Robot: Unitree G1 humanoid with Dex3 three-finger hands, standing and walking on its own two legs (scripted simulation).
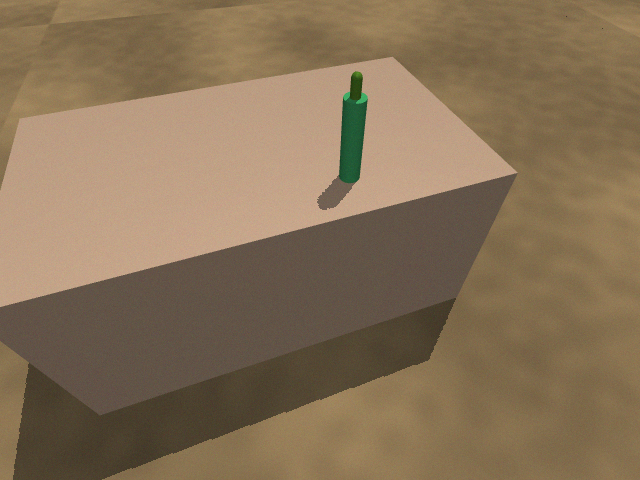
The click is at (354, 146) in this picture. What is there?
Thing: necked bottle
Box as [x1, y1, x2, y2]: [339, 71, 367, 182]
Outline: 357,71 354,72 351,76 350,91 345,93 343,96 339,177 341,180 345,182 356,181 359,177 367,97 365,94 361,92 362,76
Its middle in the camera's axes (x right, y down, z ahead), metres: +0.08 -0.25 +0.91
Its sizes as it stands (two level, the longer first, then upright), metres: 0.053 0.053 0.277
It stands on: a support 0.60 m high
